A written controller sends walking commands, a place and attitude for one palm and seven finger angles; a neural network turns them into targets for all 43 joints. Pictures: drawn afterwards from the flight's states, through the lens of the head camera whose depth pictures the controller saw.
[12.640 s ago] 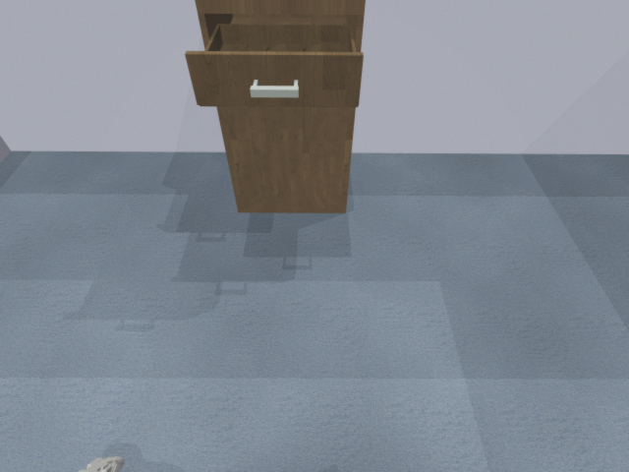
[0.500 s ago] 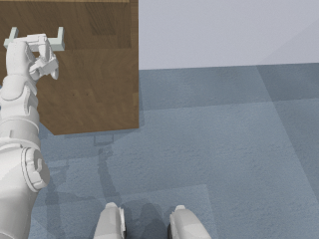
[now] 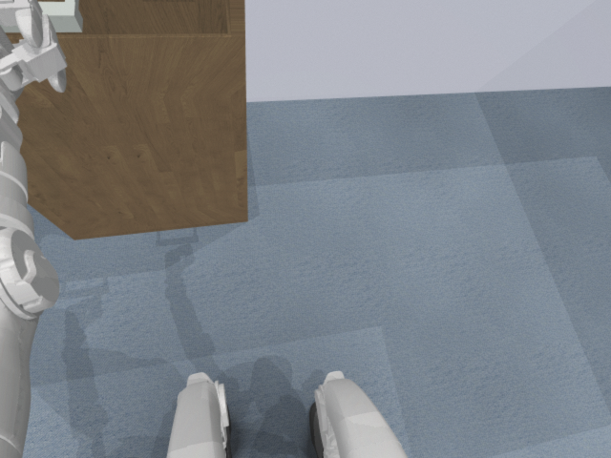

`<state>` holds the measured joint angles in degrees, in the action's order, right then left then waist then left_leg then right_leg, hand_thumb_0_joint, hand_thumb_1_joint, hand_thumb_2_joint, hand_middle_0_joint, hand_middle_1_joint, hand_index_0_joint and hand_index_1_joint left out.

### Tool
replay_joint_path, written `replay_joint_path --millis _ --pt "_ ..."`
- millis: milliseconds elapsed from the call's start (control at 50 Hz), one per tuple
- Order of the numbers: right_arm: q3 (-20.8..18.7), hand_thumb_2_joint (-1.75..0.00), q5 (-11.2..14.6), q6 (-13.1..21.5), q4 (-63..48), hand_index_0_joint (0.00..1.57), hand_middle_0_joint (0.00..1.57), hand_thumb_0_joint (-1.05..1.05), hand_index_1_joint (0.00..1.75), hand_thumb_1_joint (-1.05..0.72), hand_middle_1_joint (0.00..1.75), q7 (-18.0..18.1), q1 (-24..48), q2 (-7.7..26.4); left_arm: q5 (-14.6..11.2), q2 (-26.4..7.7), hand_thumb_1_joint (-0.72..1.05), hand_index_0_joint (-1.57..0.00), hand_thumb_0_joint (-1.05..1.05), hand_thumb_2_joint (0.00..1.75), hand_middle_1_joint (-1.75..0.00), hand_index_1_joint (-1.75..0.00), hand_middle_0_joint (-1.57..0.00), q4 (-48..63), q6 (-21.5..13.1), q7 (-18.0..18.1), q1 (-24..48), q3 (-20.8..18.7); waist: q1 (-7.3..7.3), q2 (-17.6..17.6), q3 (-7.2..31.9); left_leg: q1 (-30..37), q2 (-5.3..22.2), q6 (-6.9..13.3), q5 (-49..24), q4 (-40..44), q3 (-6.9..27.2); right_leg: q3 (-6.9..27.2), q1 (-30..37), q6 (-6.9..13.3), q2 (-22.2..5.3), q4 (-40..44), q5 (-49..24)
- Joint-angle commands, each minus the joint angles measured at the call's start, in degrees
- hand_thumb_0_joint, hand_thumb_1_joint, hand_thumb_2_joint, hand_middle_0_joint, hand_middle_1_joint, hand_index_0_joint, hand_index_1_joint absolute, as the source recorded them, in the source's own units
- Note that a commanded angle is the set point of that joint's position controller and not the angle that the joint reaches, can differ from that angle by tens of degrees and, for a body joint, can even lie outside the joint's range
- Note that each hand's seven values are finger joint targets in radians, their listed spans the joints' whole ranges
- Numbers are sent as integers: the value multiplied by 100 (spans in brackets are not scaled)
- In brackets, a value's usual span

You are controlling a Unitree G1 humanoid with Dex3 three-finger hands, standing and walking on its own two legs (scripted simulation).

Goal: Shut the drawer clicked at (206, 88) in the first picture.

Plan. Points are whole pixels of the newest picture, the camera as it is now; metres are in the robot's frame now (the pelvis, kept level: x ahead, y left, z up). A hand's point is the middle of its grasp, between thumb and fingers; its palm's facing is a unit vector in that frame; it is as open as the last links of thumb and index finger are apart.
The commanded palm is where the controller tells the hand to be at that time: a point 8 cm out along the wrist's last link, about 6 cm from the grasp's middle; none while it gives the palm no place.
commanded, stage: push the drawer shut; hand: left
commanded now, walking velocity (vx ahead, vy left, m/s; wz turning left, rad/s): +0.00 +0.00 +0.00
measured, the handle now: (18, 2) +0.64 +0.26 +0.10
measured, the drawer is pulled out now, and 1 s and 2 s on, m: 0.00 0.00 0.00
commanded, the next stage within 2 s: pull the fist back off the drawer in 0.14 s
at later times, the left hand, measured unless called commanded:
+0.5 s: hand (51, 48) +0.57 +0.22 +0.10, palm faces +0.05 -1.00 -0.05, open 3.1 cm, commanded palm +0.57 +0.23 +0.10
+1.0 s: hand (57, 65) +0.55 +0.21 +0.10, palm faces +0.08 -1.00 -0.03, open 3.3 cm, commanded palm +0.52 +0.24 +0.10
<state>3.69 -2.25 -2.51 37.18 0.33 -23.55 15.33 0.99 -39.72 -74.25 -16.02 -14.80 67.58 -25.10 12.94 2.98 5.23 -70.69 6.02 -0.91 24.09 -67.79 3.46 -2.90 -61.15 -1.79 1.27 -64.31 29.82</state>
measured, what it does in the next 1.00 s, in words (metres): stands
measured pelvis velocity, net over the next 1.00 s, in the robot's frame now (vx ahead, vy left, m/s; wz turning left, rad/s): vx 0.01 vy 0.00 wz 0.00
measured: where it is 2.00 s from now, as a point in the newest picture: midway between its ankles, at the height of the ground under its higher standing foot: (274, 456)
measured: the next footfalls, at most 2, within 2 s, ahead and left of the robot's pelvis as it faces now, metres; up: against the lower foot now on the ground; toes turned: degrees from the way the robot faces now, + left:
none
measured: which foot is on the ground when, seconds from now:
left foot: down 0.00-1.00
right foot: down 0.00-1.00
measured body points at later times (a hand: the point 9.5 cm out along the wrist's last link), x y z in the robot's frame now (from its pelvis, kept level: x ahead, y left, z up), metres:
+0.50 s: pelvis -0.02 +0.01 -0.01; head +0.16 +0.05 +0.40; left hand +0.56 +0.27 +0.11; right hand -0.05 -0.25 -0.11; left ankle +0.06 +0.13 -0.64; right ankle +0.00 -0.15 -0.64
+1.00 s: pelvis +0.01 +0.00 +0.02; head +0.16 +0.03 +0.44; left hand +0.54 +0.27 +0.11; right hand +0.00 -0.25 -0.09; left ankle +0.06 +0.13 -0.64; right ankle +0.00 -0.15 -0.64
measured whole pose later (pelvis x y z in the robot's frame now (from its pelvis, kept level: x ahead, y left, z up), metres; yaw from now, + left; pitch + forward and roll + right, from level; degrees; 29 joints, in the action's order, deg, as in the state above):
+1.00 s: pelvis +0.01 +0.00 +0.02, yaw +0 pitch +24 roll -5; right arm 2.3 -1.4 -2.1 36.1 -0.8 -23.6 14.6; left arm -2.3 -32.0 -63.5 -16.9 -11.7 54.8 -25.5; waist 10.7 2.8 5.7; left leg -63.5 6.1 -0.7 24.3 -63.6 1.5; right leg -1.2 -54.7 -2.1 1.2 -59.9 29.3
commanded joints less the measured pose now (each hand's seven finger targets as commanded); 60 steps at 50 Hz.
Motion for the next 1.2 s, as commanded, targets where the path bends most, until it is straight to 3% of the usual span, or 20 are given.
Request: replay_joint_path --millis 0,120,140,180,200,340,460,580,620,660,680,780,820,860,920,960,1020,1040,1080,1180 --pt "-418 -90 -35 43 -21 20 20 0 30 -90 30 87 -1291 1127 -29 -1345 90 -140 0 90 -160 -160 -140 1468 -333 234 3661 79 515 1338 3045 3577 -195 290 -1433 457 182 -73 -266 266 277 914 -1135" --pt "-343 -90 -34 148 46 20 20 0 30 -90 30 110 -1272 1153 23 -1167 90 -140 0 90 -160 -160 -140 1299 -212 289 3940 397 651 1405 2824 3332 -190 304 -789 479 232 -95 -543 279 266 913 -717" --pt "-332 -90 -44 187 54 20 20 0 30 -90 30 118 -1275 1153 0 -1093 90 -140 0 90 -160 -160 -140 1372 -215 297 4029 455 677 1574 2858 3418 -188 308 -818 495 260 -108 -611 294 270 882 -732" --pt "-303 -90 -34 227 59 20 20 0 30 -90 30 148 -1263 1192 18 -1332 90 -140 0 90 -160 -160 -140 1327 -171 313 4046 361 676 1457 2956 3300 -171 319 -640 468 259 -94 -588 275 260 880 -629" --pt "-291 -90 -22 250 48 20 20 0 30 -90 30 163 -1247 1193 29 -1247 90 -140 0 90 -160 -160 -140 1323 -141 315 4075 459 717 1474 2911 3246 -171 327 -557 479 258 -92 -627 269 253 877 -583" --pt "-273 -90 -45 359 -19 20 20 0 30 -90 30 161 -1244 1206 28 -1319 90 -140 0 90 -160 -160 -140 1328 -29 325 4045 359 636 1620 2966 3243 -194 308 -377 503 316 -147 -718 312 253 790 -491" --pt "-301 -90 -53 335 -75 20 20 0 30 -90 30 111 -1267 1205 48 -1239 90 -140 0 90 -160 -160 -140 1317 63 364 3885 326 576 1474 2921 3324 -195 272 -271 595 374 -198 -776 314 252 792 -447" --pt "-378 -90 -55 298 -170 20 20 0 30 -90 30 43 -1263 1163 -35 -1164 90 -140 0 90 -160 -160 -140 1675 40 352 3320 143 317 1510 3242 3682 -205 240 -632 699 337 -211 -495 322 255 851 -634" --pt "-382 -90 -30 284 -176 20 20 0 30 -90 30 22 -1245 1132 -97 -1054 90 -140 0 90 -160 -160 -140 1691 48 344 3135 168 305 1248 3085 3568 -218 257 -597 747 276 -205 -304 297 272 930 -639" --pt "-416 -90 -24 267 -217 20 20 0 30 -90 30 -2 -1240 1127 -128 -1064 90 -140 0 90 -160 -160 -140 1955 -33 341 2866 69 170 1420 3290 3854 -216 238 -929 786 251 -196 -194 318 275 946 -817" --pt "-433 -90 -19 245 -242 20 20 0 30 -90 30 -14 -1226 1121 -138 -1154 90 -140 0 90 -160 -160 -140 1966 -49 343 2552 -74 52 1328 3346 3875 -221 230 -1006 803 226 -197 -47 320 278 974 -856" --pt "-489 -90 39 142 -331 20 20 0 30 -90 30 -42 -1150 1058 -302 -999 90 -140 0 90 -160 -160 -140 2111 -170 327 1628 -213 -120 866 3123 3763 -247 257 -1422 904 29 -141 576 281 314 1163 -1262" --pt "-513 -90 66 112 -335 20 20 0 30 -90 30 -42 -1106 1027 -366 -893 90 -140 0 90 -160 -160 -140 2232 -236 316 1492 -185 -113 712 3015 3668 -268 275 -1483 934 -48 -107 799 252 320 1222 -1425" --pt "-530 -90 77 87 -317 20 20 0 30 -90 30 -29 -1092 1024 -387 -1055 90 -140 0 90 -160 -160 -140 2372 -399 339 1473 -346 -171 761 3086 3783 -276 260 -1750 927 -54 -83 916 264 319 1180 -1664" --pt "-576 -90 90 81 -254 20 20 0 30 -90 30 -36 -1043 974 -398 -694 90 -140 0 90 -160 -160 -140 2485 -586 309 1554 -76 -87 847 2949 3978 -280 252 -1905 906 -80 -57 849 257 311 1203 -1835" --pt "-610 -90 95 57 -244 20 20 0 30 -90 30 -41 -1044 964 -463 -539 90 -140 0 90 -160 -160 -140 2498 -670 275 1254 -67 -152 876 3110 4228 -296 236 -2277 888 -81 -65 936 278 313 1177 -2143" --pt "-623 -90 112 -9 -227 20 20 0 30 -90 30 -55 -1005 949 -512 -349 90 -140 0 90 -160 -160 -140 2363 -619 178 1039 54 -160 810 2965 4182 -317 238 -2438 892 -109 -58 1041 265 297 1187 -2374" --pt "-650 -90 127 -40 -316 20 20 0 30 -90 30 -65 -1006 958 -555 -422 90 -140 0 90 -160 -160 -140 2531 -606 151 598 -93 -349 875 3166 4368 -339 234 -2675 931 -140 -51 1286 297 315 1184 -2596" --pt "-683 -90 205 -83 -550 20 20 0 30 -90 30 -84 -841 940 -724 -427 90 -140 0 90 -160 -160 -140 3297 -552 103 -104 -172 -553 905 3609 4740 -373 238 -3136 1077 -215 -30 1853 283 311 1287 -3134" --pt "-698 -90 372 -77 -848 20 20 0 30 -90 30 -75 -438 871 -1147 -14 90 -140 0 90 -160 -160 -140 4483 -225 116 -1424 -40 -717 426 3219 4721 -442 285 -3074 1458 -364 -7 2770 219 295 1641 -3728"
